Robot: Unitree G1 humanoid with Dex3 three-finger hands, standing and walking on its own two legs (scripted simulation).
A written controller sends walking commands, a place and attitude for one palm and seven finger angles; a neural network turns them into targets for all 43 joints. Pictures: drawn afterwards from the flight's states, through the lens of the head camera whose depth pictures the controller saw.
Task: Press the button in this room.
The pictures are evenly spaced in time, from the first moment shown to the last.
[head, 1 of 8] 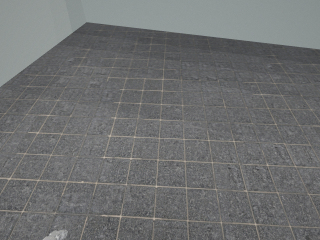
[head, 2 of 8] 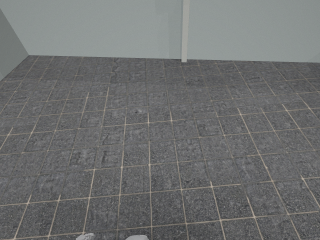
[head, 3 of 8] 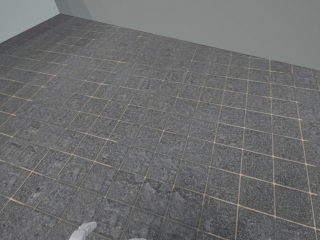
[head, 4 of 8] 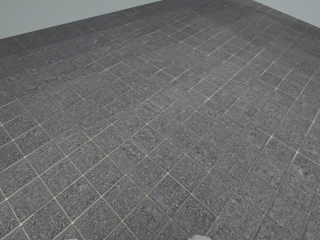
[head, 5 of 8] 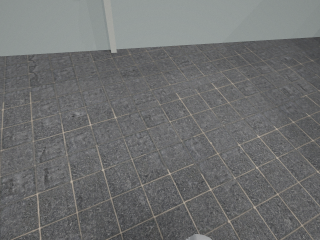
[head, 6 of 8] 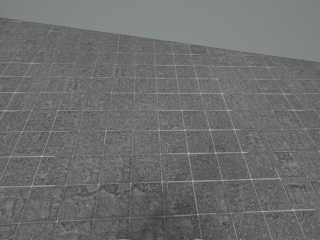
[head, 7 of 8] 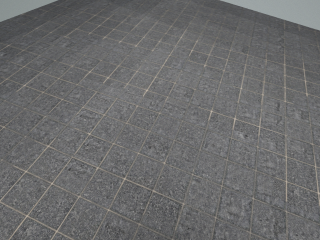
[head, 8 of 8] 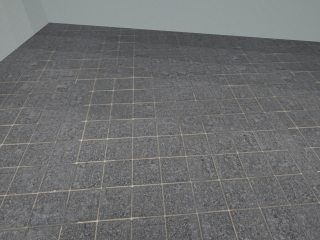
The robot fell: no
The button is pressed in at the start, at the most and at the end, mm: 0 0 0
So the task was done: no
